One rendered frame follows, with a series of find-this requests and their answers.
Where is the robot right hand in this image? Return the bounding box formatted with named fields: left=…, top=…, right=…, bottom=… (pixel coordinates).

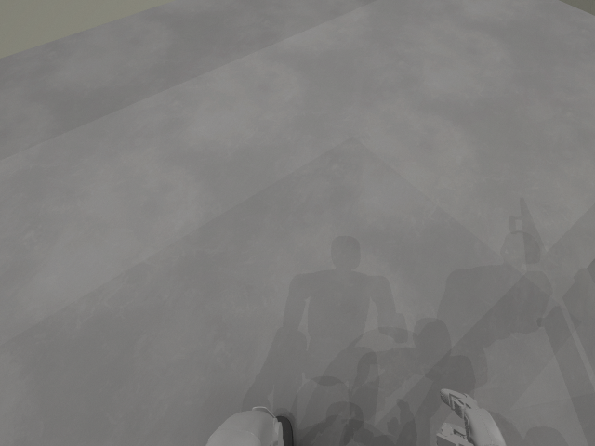
left=436, top=388, right=507, bottom=446

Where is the left robot thigh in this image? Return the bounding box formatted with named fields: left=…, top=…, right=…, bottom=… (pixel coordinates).
left=205, top=411, right=283, bottom=446

